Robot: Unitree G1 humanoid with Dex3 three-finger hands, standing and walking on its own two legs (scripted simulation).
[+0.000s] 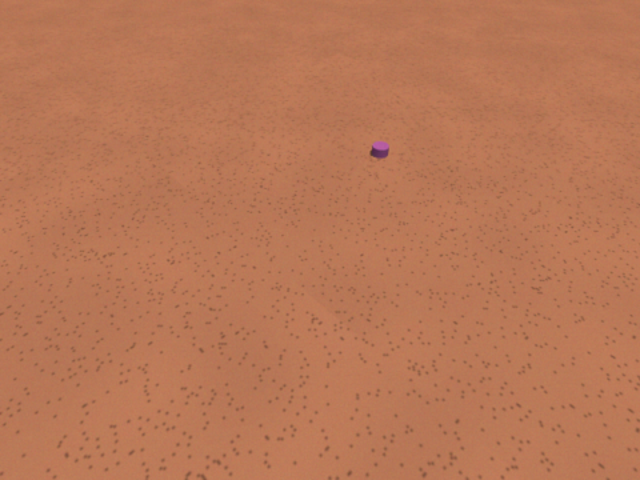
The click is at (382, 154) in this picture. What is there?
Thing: low tin
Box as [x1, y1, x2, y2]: [372, 141, 388, 157]
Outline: 374,142 372,146 372,154 376,157 386,156 388,144 382,141
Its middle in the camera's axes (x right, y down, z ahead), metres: +0.35 -0.53 +2.22
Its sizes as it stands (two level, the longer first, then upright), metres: 0.094 0.094 0.053
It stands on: the floor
